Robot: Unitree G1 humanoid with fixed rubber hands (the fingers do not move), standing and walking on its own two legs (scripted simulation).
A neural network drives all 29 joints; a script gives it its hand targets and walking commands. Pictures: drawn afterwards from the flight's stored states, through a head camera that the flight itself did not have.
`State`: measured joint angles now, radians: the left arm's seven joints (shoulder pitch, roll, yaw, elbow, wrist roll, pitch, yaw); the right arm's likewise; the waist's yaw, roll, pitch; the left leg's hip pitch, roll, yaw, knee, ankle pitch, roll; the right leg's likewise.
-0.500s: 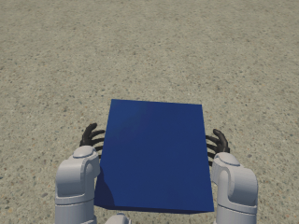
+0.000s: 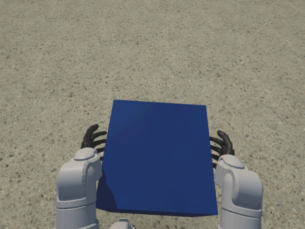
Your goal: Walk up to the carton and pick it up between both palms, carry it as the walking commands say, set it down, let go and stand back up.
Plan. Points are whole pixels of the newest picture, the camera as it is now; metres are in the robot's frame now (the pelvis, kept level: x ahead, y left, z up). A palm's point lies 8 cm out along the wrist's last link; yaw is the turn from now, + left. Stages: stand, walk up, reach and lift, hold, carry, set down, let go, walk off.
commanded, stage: carry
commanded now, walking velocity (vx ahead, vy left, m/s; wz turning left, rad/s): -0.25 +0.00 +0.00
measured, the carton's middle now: (155, 161) +0.32 +0.00 -0.02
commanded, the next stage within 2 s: none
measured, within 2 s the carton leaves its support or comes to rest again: neither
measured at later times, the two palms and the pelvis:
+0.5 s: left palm out of the picture +0.10 +0.16 +0.07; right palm out of the picture +0.10 -0.15 +0.07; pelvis -0.19 +0.00 +0.00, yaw +0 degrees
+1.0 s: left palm out of the picture -0.08 +0.18 +0.08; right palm out of the picture -0.09 -0.14 +0.09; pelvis -0.37 +0.02 +0.01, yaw -1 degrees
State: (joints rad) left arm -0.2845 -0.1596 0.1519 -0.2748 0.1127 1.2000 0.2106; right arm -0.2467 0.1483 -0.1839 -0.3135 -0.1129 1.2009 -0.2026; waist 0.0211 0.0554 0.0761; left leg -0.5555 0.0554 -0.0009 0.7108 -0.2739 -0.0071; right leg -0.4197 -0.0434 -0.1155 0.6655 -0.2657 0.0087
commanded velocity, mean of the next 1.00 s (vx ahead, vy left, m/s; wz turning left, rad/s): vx -0.23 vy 0.00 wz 0.00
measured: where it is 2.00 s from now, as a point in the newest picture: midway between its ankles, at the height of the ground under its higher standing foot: outside the picture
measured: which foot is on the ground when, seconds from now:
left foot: up 0.00-0.20, down 0.22-0.58, up 0.60-0.80, down 0.82-1.00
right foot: down 0.00-0.24, up 0.26-0.50, down 0.52-0.84, up 0.86-1.00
